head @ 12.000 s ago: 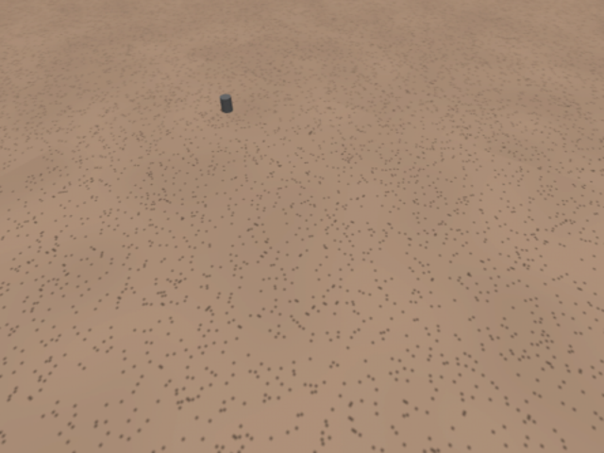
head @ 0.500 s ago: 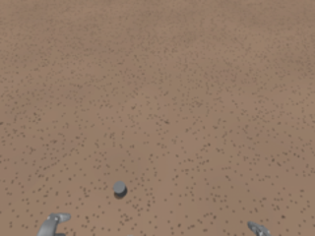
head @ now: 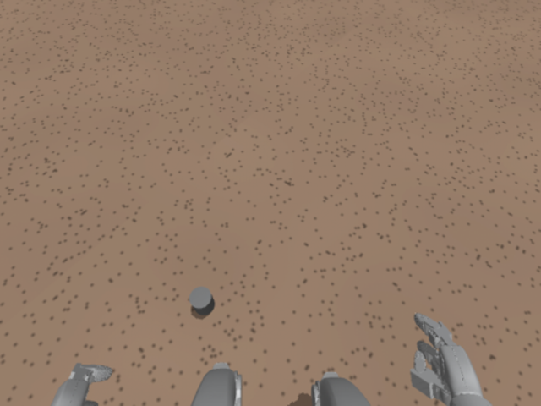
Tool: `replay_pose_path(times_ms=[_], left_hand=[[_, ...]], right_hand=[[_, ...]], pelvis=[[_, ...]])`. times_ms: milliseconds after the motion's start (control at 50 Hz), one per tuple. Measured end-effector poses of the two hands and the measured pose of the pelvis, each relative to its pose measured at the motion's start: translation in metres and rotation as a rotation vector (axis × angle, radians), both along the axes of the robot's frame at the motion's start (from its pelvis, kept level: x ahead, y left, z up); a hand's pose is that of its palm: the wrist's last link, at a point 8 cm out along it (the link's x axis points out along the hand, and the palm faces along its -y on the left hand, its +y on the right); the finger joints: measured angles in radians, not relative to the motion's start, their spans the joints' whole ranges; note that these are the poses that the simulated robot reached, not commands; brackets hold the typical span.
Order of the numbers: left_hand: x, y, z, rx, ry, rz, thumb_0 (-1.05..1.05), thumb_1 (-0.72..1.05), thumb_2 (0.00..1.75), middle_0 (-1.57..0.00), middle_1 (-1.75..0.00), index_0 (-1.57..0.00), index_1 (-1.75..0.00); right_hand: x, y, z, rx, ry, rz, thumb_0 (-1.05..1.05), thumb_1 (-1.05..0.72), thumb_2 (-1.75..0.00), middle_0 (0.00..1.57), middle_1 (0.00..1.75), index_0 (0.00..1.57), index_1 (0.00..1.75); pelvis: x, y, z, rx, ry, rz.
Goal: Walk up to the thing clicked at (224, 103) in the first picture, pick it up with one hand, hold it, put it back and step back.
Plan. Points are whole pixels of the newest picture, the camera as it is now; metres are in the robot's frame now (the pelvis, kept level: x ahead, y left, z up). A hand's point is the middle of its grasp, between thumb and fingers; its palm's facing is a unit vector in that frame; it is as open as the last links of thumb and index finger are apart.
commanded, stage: rise first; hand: left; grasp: from above
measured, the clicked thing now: (202, 301) +0.44 +0.22 -0.64
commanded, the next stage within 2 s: approach in 1.92 s
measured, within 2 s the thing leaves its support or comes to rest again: neither
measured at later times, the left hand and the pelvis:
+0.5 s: hand (141, 359) +0.24 +0.28 -0.31, palm faces -0.43 -0.50 -0.75, open 14.1 cm; pelvis -0.05 +0.00 -0.17, yaw -2 degrees
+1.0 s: hand (159, 325) +0.33 +0.29 -0.43, palm faces -0.47 -0.14 -0.87, open 14.0 cm; pelvis -0.10 +0.00 -0.29, yaw -6 degrees
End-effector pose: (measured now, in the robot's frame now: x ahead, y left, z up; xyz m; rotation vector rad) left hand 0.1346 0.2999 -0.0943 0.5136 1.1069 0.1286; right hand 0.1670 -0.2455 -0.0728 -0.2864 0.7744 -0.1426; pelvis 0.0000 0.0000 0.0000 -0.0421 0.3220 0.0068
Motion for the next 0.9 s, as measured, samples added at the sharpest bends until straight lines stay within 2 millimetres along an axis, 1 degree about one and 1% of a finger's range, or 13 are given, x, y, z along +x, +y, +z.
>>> replay_pose_path(times_ms=[120, 200, 280, 360, 420, 480, 560, 660, 720, 760, 840, 900], left_hand=[[0.000, 0.002, -0.015, 0.035, 0.002, -0.055, 0.00, -0.51, 0.97, -0.06, -1.09, -0.06, -1.08], [0.009, 0.007, -0.039, 0.081, -0.005, -0.134, 0.00, -0.52, 0.96, -0.06, -1.09, -0.06, -1.08], [0.031, 0.010, -0.073, 0.146, -0.035, -0.248, 0.00, -0.52, 0.97, -0.06, -1.09, -0.06, -1.08], [0.061, 0.007, -0.107, 0.217, -0.098, -0.369, 0.00, -0.52, 0.98, -0.06, -1.09, -0.06, -1.08], [0.083, 0.005, -0.132, 0.273, -0.134, -0.446, 0.00, -0.52, 0.99, -0.06, -1.09, -0.06, -1.09], [0.103, 0.003, -0.157, 0.325, -0.155, -0.509, 0.00, -0.53, 1.00, -0.07, -1.09, -0.06, -1.09], [0.126, 0.000, -0.186, 0.392, -0.181, -0.592, 0.00, -0.53, 1.01, -0.07, -1.08, -0.07, -1.09], [0.148, -0.003, -0.216, 0.455, -0.204, -0.676, 0.00, -0.52, 1.02, -0.07, -1.08, -0.07, -1.08], [0.160, -0.005, -0.230, 0.487, -0.216, -0.724, 0.00, -0.52, 1.02, -0.07, -1.08, -0.06, -1.08], [0.167, -0.006, -0.237, 0.504, -0.227, -0.750, 0.00, -0.52, 1.02, -0.07, -1.08, -0.06, -1.08], [0.180, -0.007, -0.252, 0.531, -0.238, -0.797, 0.00, -0.52, 1.02, -0.06, -1.08, -0.06, -1.08], [0.188, -0.007, -0.262, 0.549, -0.244, -0.834, 0.00, -0.52, 1.02, -0.06, -1.07, -0.07, -1.07]], right_hand=[[-0.001, 0.004, -0.016, 0.004, -0.010, 0.018, 0.01, -0.88, -0.89, 0.20, 0.30, 0.20, 0.30], [-0.004, 0.003, -0.038, 0.000, -0.010, 0.041, 0.01, -0.87, -0.89, 0.20, 0.30, 0.20, 0.30], [-0.010, -0.004, -0.074, -0.010, 0.007, 0.057, 0.01, -0.86, -0.89, 0.20, 0.30, 0.20, 0.30], [-0.019, -0.013, -0.118, -0.017, 0.050, 0.051, 0.01, -0.86, -0.89, 0.20, 0.30, 0.20, 0.30], [-0.030, -0.020, -0.154, -0.016, 0.097, 0.043, 0.01, -0.87, -0.89, 0.20, 0.30, 0.20, 0.30], [-0.045, -0.025, -0.188, -0.011, 0.153, 0.034, 0.01, -0.87, -0.89, 0.20, 0.30, 0.20, 0.30], [-0.070, -0.030, -0.231, -0.003, 0.236, 0.022, 0.01, -0.87, -0.89, 0.20, 0.30, 0.20, 0.30], [-0.108, -0.033, -0.273, 0.007, 0.337, -0.005, 0.01, -0.87, -0.89, 0.20, 0.30, 0.20, 0.30], [-0.131, -0.034, -0.290, 0.007, 0.388, -0.028, 0.01, -0.87, -0.89, 0.20, 0.30, 0.20, 0.30], [-0.145, -0.035, -0.298, 0.004, 0.419, -0.046, 0.01, -0.87, -0.89, 0.20, 0.30, 0.20, 0.30], [-0.171, -0.036, -0.309, -0.009, 0.473, -0.076, 0.01, -0.87, -0.89, 0.20, 0.30, 0.20, 0.30], [-0.187, -0.037, -0.313, -0.023, 0.511, -0.096, 0.01, -0.88, -0.89, 0.20, 0.30, 0.20, 0.30]], pelvis=[[-0.006, 0.002, -0.016, -0.006, 0.034, 0.000], [-0.014, 0.002, -0.037, -0.005, 0.077, -0.003], [-0.025, 0.001, -0.069, -0.002, 0.131, -0.009], [-0.036, 0.000, -0.105, 0.000, 0.184, -0.017], [-0.044, -0.002, -0.131, -0.001, 0.220, -0.025], [-0.052, -0.004, -0.157, -0.003, 0.249, -0.034], [-0.063, -0.006, -0.189, -0.007, 0.270, -0.045], [-0.076, -0.008, -0.224, -0.013, 0.276, -0.057], [-0.082, -0.008, -0.240, -0.017, 0.270, -0.062], [-0.086, -0.008, -0.250, -0.020, 0.267, -0.066], [-0.092, -0.007, -0.265, -0.028, 0.259, -0.074], [-0.095, -0.005, -0.274, -0.036, 0.255, -0.078]])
